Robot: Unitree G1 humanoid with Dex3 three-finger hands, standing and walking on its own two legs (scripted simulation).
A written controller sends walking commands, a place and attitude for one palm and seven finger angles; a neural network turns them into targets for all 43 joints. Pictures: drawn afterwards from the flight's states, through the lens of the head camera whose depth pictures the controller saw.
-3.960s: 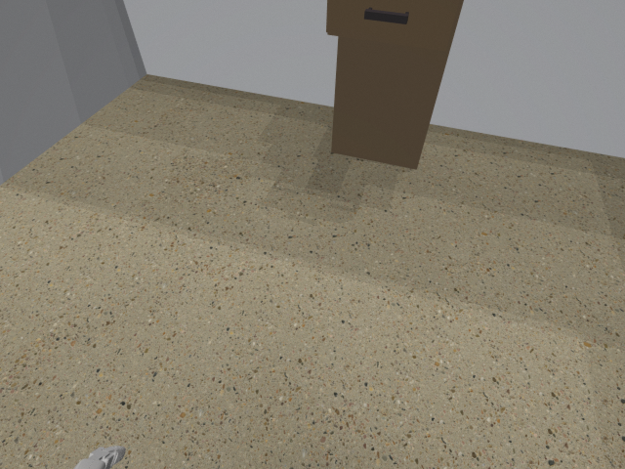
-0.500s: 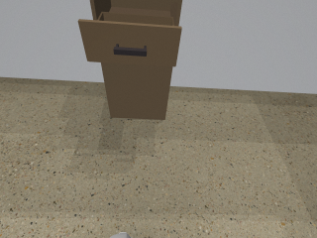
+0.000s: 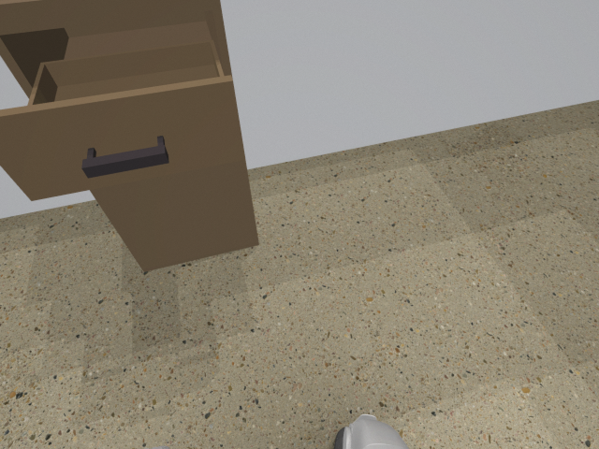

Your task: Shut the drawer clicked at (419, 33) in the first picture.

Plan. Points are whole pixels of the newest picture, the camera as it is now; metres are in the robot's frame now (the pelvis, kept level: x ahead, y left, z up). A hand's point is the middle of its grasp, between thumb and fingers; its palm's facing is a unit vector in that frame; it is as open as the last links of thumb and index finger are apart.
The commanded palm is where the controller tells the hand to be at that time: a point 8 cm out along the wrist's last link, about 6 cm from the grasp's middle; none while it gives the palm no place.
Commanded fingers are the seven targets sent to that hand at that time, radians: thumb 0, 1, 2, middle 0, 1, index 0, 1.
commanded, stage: turn to face it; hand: left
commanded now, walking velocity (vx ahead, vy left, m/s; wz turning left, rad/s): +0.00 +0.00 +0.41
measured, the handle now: (126, 154) +0.58 +0.31 +0.05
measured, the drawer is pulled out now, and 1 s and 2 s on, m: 0.29 0.29 0.29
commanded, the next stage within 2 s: take the last steps up to it in 0.42 s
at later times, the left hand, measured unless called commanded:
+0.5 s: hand out of the picture +0.09 +0.20 -0.18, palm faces +0.23 -0.96 -0.17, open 7.3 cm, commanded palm none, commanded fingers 0.00 0.90 0.90 -0.20 -0.30 -0.20 -0.30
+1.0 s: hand out of the picture -0.01 +0.11 -0.15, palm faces +0.35 -0.92 -0.16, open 7.4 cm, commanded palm none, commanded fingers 0.00 0.90 0.90 -0.20 -0.30 -0.20 -0.30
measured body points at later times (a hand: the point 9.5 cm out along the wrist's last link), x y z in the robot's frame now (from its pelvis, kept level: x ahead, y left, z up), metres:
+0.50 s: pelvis +0.05 +0.01 +0.00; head +0.05 +0.04 +0.45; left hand +0.08 +0.25 -0.16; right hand +0.12 -0.22 -0.14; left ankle +0.06 +0.10 -0.73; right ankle +0.08 -0.12 -0.69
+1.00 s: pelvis +0.10 -0.01 +0.01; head +0.12 -0.02 +0.46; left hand -0.03 +0.16 -0.14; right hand +0.21 -0.22 -0.15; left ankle +0.11 +0.14 -0.68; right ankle +0.07 -0.12 -0.73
